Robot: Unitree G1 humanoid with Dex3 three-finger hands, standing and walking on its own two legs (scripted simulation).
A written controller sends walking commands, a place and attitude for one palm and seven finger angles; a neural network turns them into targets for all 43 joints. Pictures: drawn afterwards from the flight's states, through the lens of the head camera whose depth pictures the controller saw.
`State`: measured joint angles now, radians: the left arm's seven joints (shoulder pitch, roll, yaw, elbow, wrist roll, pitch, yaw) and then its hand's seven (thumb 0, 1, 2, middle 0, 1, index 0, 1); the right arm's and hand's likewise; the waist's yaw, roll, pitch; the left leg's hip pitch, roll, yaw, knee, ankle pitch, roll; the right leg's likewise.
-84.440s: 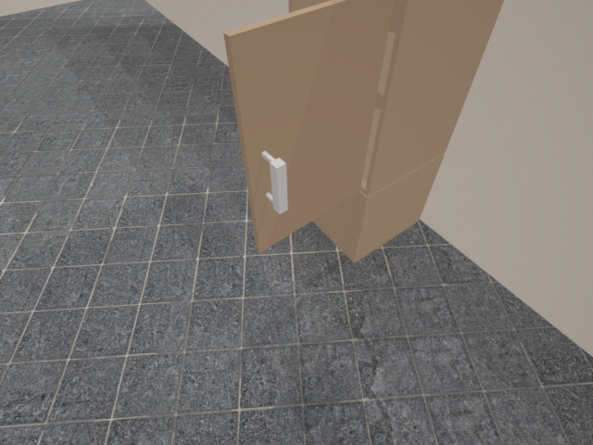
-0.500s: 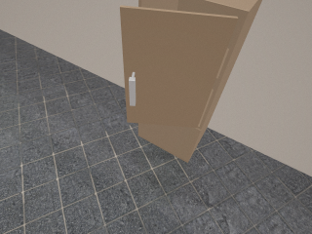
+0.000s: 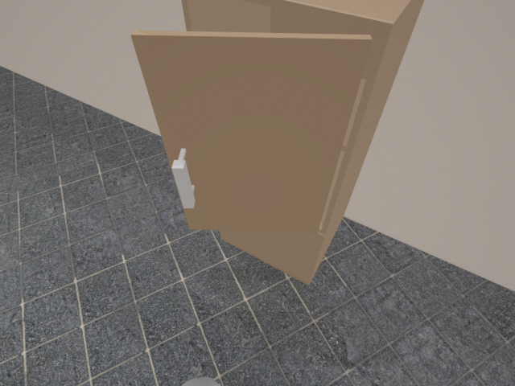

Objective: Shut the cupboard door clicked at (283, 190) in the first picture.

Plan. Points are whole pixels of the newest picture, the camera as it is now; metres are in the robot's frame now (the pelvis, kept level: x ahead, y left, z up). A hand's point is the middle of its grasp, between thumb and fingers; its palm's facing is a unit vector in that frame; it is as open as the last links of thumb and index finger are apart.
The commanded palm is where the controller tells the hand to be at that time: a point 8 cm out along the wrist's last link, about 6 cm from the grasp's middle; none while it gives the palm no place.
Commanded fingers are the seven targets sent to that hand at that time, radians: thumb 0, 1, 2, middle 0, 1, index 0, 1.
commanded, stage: take the last steps up to it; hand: left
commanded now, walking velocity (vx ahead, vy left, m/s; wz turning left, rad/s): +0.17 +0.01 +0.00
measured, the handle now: (186, 178) +0.57 +0.19 -0.08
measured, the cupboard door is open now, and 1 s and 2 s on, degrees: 29 29 29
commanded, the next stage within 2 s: come to a stop and stand still in 0.08 s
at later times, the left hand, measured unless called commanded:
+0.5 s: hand out of the picture +0.14 +0.18 -0.18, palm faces +0.04 -0.97 -0.22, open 7.3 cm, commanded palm none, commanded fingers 0.00 0.90 0.90 -0.20 -0.30 -0.20 -0.30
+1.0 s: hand (146, 373) +0.17 +0.21 -0.17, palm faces -0.03 -0.96 -0.28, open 7.4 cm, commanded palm none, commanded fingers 0.00 0.90 0.90 -0.20 -0.30 -0.20 -0.30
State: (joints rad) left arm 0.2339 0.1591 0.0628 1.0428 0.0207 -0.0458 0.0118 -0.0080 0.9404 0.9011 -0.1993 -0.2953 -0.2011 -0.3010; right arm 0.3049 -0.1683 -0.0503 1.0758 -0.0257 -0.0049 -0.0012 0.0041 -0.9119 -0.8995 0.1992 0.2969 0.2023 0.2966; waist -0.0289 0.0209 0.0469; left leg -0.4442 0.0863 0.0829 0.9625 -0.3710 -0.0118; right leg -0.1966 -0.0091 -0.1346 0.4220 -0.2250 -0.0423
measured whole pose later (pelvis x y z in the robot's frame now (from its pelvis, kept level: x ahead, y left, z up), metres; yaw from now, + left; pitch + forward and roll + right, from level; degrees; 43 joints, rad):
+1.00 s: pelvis +0.10 +0.01 -0.01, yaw -2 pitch -2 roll +1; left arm 0.21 0.20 0.00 0.98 0.02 0.02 0.03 0.00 0.90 0.90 -0.20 -0.30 -0.20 -0.30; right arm 0.23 -0.19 -0.02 0.93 -0.02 0.00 -0.01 0.00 -0.93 -0.90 0.20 0.30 0.21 0.30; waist -0.01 0.04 0.03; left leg -0.24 0.00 0.12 0.56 -0.29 0.04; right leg -0.27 -0.05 0.03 0.59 -0.29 0.03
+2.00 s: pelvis +0.10 -0.02 -0.03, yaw +3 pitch +5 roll +1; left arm 0.36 0.15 0.10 0.27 -0.20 -0.33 -0.05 0.01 0.91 0.90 -0.24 -0.34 -0.24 -0.35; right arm 0.28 -0.24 -0.05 0.79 0.00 -0.30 -0.04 0.01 -0.91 -0.90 0.20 0.30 0.21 0.30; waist -0.04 0.01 -0.07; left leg -0.48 0.01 0.03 0.73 -0.33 -0.01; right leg -0.47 -0.04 -0.06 0.76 -0.37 -0.01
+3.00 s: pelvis +0.06 +0.00 -0.13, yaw +2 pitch +17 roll -4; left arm 0.45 0.25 0.11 -0.10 -0.25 -0.41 -0.24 0.02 0.90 0.90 -1.12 -1.30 -1.12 -1.31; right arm 0.21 -0.23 -0.01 0.47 0.01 -0.18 -0.04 0.01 -0.91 -0.90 0.20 0.30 0.21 0.30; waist 0.00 0.02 -0.17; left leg -1.09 0.03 -0.03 1.34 -0.55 0.02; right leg -1.03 -0.03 -0.08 1.28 -0.55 0.01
